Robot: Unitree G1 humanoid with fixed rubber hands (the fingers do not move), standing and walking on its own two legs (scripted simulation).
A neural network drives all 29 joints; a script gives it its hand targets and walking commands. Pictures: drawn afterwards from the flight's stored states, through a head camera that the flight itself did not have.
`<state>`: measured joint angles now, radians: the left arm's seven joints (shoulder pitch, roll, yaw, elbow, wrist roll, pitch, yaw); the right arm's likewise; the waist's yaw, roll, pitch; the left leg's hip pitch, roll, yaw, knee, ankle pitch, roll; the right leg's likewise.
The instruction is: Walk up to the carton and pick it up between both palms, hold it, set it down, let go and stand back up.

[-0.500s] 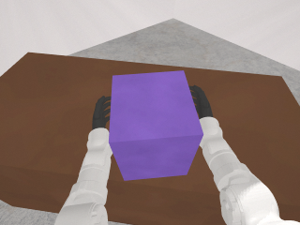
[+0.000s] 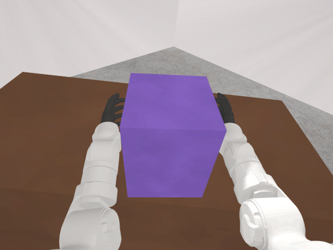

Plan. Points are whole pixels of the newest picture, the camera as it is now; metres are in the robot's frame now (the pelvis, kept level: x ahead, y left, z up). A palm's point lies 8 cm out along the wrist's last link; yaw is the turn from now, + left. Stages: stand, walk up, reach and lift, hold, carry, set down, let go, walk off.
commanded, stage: reach and lift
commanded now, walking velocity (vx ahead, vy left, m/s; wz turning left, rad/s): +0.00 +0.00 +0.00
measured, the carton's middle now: (167, 136) +0.38 +0.01 +0.10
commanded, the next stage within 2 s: hold in 1.22 s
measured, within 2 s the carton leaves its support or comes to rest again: neither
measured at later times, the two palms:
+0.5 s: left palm (107, 111) +0.39 +0.17 +0.16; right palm (222, 118) +0.39 -0.12 +0.17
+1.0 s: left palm (112, 107) +0.39 +0.15 +0.18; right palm (230, 115) +0.39 -0.14 +0.18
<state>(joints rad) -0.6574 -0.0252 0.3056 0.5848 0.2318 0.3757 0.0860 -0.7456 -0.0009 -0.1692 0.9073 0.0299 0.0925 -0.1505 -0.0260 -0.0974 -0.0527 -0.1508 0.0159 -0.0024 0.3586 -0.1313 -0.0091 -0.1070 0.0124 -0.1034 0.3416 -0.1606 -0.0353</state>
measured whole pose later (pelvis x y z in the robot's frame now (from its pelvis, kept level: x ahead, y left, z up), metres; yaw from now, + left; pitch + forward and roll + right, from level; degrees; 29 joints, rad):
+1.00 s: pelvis +0.03 +0.02 +0.00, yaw +0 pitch -6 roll -1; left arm -0.54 -0.03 0.21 0.13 0.20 0.68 0.10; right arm -0.63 -0.07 0.01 0.47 0.23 0.37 -0.22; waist -0.09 -0.02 -0.01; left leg -0.10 0.01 0.01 0.40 -0.20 0.01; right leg -0.02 0.01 -0.09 0.30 -0.18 -0.01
